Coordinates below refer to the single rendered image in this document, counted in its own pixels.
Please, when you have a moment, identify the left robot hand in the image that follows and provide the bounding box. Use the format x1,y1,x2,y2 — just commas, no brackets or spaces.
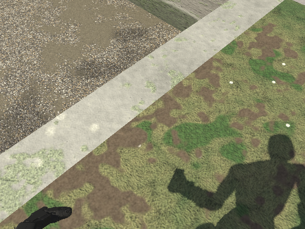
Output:
14,206,72,229

